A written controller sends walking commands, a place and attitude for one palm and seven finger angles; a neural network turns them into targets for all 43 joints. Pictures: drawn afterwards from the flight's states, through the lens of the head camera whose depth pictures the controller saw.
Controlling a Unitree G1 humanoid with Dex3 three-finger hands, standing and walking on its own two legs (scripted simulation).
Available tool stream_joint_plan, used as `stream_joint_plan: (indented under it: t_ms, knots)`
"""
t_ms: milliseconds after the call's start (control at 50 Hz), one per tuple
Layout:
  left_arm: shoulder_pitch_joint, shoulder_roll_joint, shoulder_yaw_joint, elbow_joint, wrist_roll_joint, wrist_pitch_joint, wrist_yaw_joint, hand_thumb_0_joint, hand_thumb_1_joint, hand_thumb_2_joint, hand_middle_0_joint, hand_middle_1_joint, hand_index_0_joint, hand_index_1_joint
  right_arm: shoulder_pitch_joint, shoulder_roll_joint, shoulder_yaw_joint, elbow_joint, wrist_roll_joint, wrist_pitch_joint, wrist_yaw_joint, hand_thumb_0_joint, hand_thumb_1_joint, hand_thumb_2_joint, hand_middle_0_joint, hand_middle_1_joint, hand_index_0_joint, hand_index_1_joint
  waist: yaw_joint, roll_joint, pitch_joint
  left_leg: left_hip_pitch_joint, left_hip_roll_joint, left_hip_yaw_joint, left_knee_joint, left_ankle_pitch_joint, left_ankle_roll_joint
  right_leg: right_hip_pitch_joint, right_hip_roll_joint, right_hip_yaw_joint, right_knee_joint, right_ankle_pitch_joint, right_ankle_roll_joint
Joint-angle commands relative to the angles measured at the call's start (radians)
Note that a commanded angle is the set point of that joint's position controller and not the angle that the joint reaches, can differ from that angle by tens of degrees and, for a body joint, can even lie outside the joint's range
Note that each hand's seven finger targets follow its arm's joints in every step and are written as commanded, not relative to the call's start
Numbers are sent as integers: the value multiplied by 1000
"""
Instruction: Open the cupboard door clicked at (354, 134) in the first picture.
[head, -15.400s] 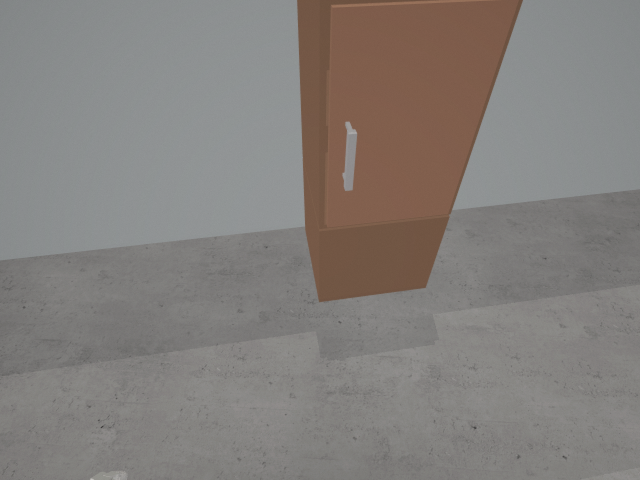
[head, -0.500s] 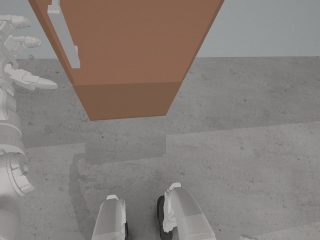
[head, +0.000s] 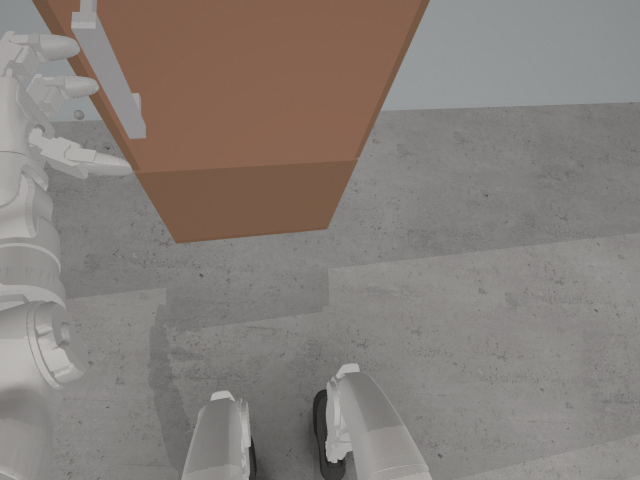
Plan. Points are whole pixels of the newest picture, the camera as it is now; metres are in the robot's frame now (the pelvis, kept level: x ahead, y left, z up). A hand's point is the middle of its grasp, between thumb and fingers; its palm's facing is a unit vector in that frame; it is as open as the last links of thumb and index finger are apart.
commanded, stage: slide the fingers in behind the handle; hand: left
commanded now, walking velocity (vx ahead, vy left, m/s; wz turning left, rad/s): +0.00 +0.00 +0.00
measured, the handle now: (116, 71) +0.58 +0.19 +0.05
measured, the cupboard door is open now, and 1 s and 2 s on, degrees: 0 0 0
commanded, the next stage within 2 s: close the thumb around the handle in 1.24 s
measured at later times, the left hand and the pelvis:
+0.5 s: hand (110, 114) +0.53 +0.19 +0.04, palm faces +0.04 -1.00 -0.01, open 13.9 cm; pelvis +0.00 +0.00 +0.00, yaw +1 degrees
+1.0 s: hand (131, 112) +0.53 +0.17 +0.03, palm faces +0.07 -1.00 -0.02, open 13.8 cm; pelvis +0.00 -0.01 +0.00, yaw +1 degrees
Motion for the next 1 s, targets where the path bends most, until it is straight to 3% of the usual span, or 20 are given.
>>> stream_joint_plan:
  t_ms: [0,80,160,220,240,300,320,380,420,460,580,660,680,700,720,800,860,880,940,980]
  knots:
    - [-369,276,27,-239,-15,-88,5,0,-500,300,-300,-1200,-300,-1200,187,-192,-76,-34,0,-13,-5,0,-900,-900,200,300,200,300,15,187,-601,363,-12,-60,-163,531,-15,395,28,63,-88,316,-16]
    - [-388,208,-19,-241,-25,-86,3,0,-500,300,-300,-1200,-300,-1200,185,-189,-82,-25,2,-15,-4,0,-900,-900,200,300,200,300,-4,180,-578,384,-10,-62,-165,520,-12,361,29,59,-97,298,-15]
    - [-385,186,-32,-200,-29,-73,13,0,-500,300,-300,-1200,-300,-1200,184,-191,-81,-17,3,-17,-7,0,-900,-900,200,300,200,300,-9,154,-535,352,-13,-61,-172,479,-12,352,28,59,-107,268,-12]
    - [-432,162,-53,-208,-19,-84,30,0,-500,300,-300,-1200,-300,-1200,184,-187,-83,-10,-2,-20,-5,0,-900,-900,200,300,200,300,-16,182,-545,370,-15,-63,-167,479,-14,323,25,56,-102,258,-14]
    - [-421,201,-17,-200,-18,-87,39,0,-500,300,-300,-1200,-300,-1200,187,-190,-82,-12,-5,-20,-6,0,-900,-900,200,300,200,300,-7,161,-548,351,-15,-64,-165,479,-15,348,25,58,-97,265,-15]
    - [-400,156,-50,-216,-10,-102,46,0,-500,300,-300,-1200,-300,-1200,186,-183,-85,-16,-6,-19,-1,0,-900,-900,200,300,200,300,-5,186,-588,398,-15,-66,-165,532,-20,342,26,55,-89,295,-17]
    - [-421,145,-61,-207,-10,-101,50,0,-500,300,-300,-1200,-300,-1200,182,-184,-84,-13,-7,-18,0,0,-900,-900,200,300,200,300,-15,180,-568,389,-14,-67,-162,521,-20,328,25,55,-91,286,-14]
    - [-420,157,-47,-192,-3,-97,68,0,-500,300,-300,-1200,-300,-1200,184,-186,-84,-20,-7,-15,1,0,-900,-900,200,300,200,300,-7,181,-546,379,-15,-70,-169,503,-21,321,25,52,-87,266,-19]
    - [-462,162,-47,-205,-2,-97,78,0,-500,300,-300,-1200,-300,-1200,181,-185,-82,-19,-8,-15,1,0,-900,-900,200,300,200,300,-17,167,-564,361,-16,-65,-161,487,-17,333,25,59,-88,269,-14]
    - [-435,167,-37,-216,3,-103,88,0,-500,300,-300,-1200,-300,-1200,182,-182,-83,-26,-10,-15,2,0,-900,-900,200,300,200,300,-3,174,-589,366,-19,-62,-165,501,-19,361,25,60,-85,286,-16]
    - [-488,93,-101,-198,14,-109,102,0,-500,300,-300,-1200,-300,-1200,188,-179,-85,-12,-13,-16,6,0,-900,-900,200,300,200,300,-35,171,-561,370,-18,-67,-163,471,-16,314,24,56,-90,256,-15]
    - [-488,83,-107,-189,11,-103,102,0,-500,300,-300,-1200,-300,-1200,193,-180,-87,-4,-13,-17,5,0,-900,-900,200,300,200,300,-37,148,-569,354,-21,-63,-163,460,-14,337,24,60,-97,263,-13]
    - [-503,73,-115,-209,8,-109,101,0,-500,300,-300,-1200,-300,-1200,196,-178,-88,-3,-16,-20,6,0,-900,-900,200,300,200,300,-34,186,-590,383,-20,-66,-162,477,-17,324,24,58,-90,267,-16]
    - [-485,50,-132,-193,11,-107,99,0,-500,300,-300,-1200,-300,-1200,197,-177,-88,0,-15,-19,8,0,-900,-900,200,300,200,300,-29,197,-588,404,-20,-73,-167,493,-24,307,24,51,-90,263,-18]
    - [-496,20,-153,-182,6,-104,101,0,-500,300,-300,-1200,-300,-1200,194,-176,-89,4,-15,-18,10,0,-900,-900,200,300,200,300,-42,179,-562,401,-18,-75,-167,485,-23,292,25,49,-96,252,-17]
    - [-514,19,-140,-189,3,-109,127,0,-500,300,-300,-1200,-300,-1200,203,-178,-93,11,-21,-18,10,0,-900,-900,200,300,200,300,-43,182,-585,424,-18,-85,-166,507,-26,281,25,43,-90,258,-18]
    - [-510,57,-111,-171,23,-114,161,0,-500,300,-300,-1200,-300,-1200,200,-176,-88,4,-23,-15,13,0,-900,-900,200,300,200,300,-32,154,-555,368,-24,-72,-168,473,-21,309,25,51,-91,250,-17]
    - [-522,63,-117,-182,37,-123,166,0,-500,300,-300,-1200,-300,-1200,199,-175,-87,0,-26,-17,15,0,-900,-900,200,300,200,300,-31,184,-563,372,-24,-71,-163,475,-20,300,24,55,-84,251,-20]
    - [-525,40,-145,-138,54,-119,172,0,-500,300,-300,-1200,-300,-1200,198,-174,-86,3,-23,-12,16,0,-900,-900,200,300,200,300,-51,150,-519,339,-26,-69,-168,426,-15,296,24,56,-97,222,-15]
    - [-557,60,-130,-159,48,-123,167,0,-500,300,-300,-1200,-300,-1200,198,-176,-87,2,-24,-15,13,0,-900,-900,200,300,200,300,-55,149,-549,338,-26,-66,-160,418,-10,308,24,61,-94,226,-16]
